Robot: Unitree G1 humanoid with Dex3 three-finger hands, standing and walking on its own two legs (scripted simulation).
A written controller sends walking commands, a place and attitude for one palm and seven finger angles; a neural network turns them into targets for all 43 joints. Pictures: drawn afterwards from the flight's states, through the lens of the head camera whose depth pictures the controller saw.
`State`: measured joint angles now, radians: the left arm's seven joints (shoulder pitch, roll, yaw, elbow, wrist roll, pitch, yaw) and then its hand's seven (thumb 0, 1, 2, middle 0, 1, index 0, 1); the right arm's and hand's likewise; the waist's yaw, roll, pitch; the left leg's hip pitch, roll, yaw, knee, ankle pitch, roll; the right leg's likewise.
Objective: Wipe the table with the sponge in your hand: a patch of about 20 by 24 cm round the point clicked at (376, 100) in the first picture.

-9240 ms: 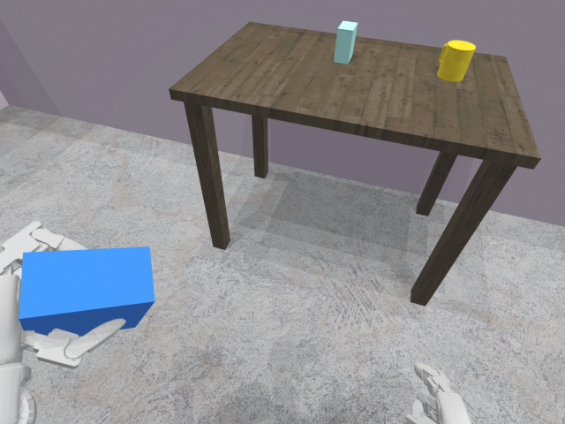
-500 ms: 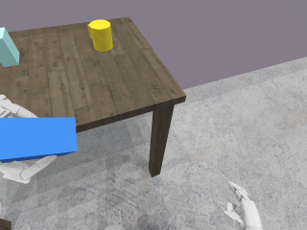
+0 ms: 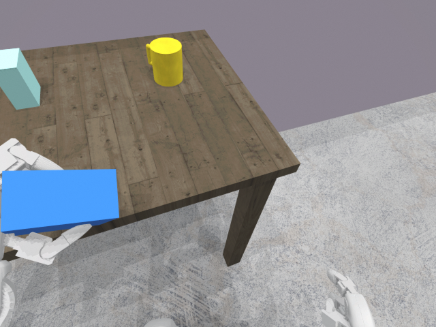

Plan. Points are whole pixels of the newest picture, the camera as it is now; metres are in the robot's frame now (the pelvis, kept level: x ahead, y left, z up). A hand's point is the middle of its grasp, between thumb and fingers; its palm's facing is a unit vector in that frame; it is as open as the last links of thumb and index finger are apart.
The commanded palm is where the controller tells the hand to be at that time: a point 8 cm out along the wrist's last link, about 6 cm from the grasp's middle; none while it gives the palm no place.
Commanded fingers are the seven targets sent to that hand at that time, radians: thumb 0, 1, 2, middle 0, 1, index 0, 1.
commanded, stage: shuffle to correct the standing spot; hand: left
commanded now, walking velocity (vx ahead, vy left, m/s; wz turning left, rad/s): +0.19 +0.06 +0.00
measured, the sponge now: (76, 202) +0.24 +0.21 +0.16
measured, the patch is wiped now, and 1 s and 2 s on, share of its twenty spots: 0.00 0.00 0.00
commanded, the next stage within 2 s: come to a stop and stand still in 0.08 s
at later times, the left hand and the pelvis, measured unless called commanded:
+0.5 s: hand (66, 166) +0.28 +0.24 +0.17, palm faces +0.40 -0.84 -0.35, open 9.9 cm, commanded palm +0.22 +0.28 +0.19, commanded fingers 0.00 0.10 1.30 -1.20 -1.60 -1.20 -1.60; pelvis +0.05 +0.00 +0.01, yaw -1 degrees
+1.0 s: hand (36, 177) +0.26 +0.27 +0.18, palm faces +0.41 -0.85 -0.33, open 9.9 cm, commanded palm +0.21 +0.30 +0.19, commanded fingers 0.00 0.10 1.30 -1.20 -1.60 -1.20 -1.60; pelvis +0.04 +0.03 +0.02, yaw -2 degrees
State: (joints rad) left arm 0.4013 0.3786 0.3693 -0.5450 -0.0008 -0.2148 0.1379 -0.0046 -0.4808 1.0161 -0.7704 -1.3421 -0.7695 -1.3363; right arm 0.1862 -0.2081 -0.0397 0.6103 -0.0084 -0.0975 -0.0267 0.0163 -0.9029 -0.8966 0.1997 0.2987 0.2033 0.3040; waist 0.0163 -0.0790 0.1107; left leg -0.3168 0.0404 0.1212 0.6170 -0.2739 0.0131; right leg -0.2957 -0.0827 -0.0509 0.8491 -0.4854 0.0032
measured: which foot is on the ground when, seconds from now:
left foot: down 0.00-1.00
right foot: up 0.00-0.24, down 0.26-1.00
